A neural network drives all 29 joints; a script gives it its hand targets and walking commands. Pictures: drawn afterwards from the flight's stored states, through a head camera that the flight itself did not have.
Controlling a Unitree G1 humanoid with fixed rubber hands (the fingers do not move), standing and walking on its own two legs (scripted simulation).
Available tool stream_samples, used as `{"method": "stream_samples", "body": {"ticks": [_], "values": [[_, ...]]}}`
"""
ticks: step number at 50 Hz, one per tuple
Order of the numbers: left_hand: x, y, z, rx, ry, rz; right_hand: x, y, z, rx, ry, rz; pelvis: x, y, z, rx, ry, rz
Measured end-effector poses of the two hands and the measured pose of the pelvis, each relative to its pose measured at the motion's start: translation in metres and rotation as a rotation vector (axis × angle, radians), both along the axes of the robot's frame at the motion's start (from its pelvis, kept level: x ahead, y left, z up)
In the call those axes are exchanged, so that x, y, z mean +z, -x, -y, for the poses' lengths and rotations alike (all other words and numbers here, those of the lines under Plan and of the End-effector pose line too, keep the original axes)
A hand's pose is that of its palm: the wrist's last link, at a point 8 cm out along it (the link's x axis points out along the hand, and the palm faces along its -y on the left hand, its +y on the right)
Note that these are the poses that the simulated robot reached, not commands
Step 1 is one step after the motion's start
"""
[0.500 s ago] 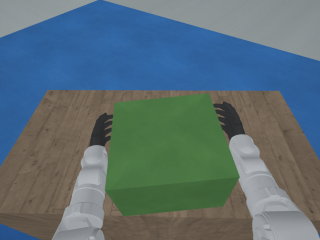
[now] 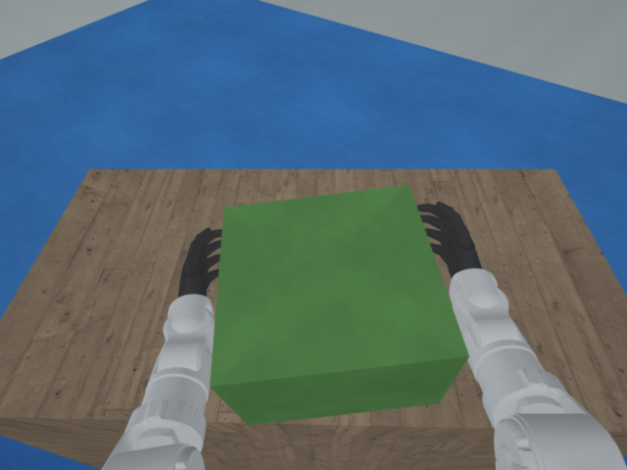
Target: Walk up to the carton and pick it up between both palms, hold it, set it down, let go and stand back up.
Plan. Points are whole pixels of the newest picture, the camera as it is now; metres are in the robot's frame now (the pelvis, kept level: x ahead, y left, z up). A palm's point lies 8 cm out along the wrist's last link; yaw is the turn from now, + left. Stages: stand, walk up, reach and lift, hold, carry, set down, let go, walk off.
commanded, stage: set down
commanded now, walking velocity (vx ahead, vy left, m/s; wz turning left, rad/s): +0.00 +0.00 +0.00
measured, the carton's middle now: (329, 304) +0.35 +0.05 +0.00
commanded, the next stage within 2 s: none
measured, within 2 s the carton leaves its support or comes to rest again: rests again in 0.44 s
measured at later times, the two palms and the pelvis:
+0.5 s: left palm (200, 294) +0.34 +0.23 +0.01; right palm (459, 270) +0.40 -0.12 +0.04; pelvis +0.00 +0.00 +0.00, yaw +0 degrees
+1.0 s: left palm (200, 294) +0.34 +0.23 +0.01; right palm (458, 274) +0.40 -0.12 +0.03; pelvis +0.00 +0.00 +0.00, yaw +0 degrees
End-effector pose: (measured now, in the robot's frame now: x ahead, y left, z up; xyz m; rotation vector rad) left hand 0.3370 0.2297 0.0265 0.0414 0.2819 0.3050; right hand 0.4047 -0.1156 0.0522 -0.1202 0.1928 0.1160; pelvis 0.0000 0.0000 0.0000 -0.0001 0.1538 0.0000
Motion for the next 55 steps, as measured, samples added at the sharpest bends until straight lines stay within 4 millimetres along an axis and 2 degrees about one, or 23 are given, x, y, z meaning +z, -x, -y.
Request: {"method": "stream_samples", "body": {"ticks": [4,8,55], "values": [[-0.002,0.0,0.0,0.002,-0.001,0.009,0.0,-0.001,-0.001,0.004,0.01,0.011,0.0,-0.002,-0.001,0.0,0.001,-0.006],[-0.01,0.002,0.001,0.0,0.007,-0.014,-0.01,0.002,0.001,0.0,0.015,-0.018,0.0,-0.002,-0.001,0.0,0.001,-0.007],[-0.018,0.0,0.0,0.0,0.013,0.056,-0.029,0.003,0.005,-0.004,0.02,-0.031,-0.001,-0.004,-0.002,0.001,0.003,-0.04]]}}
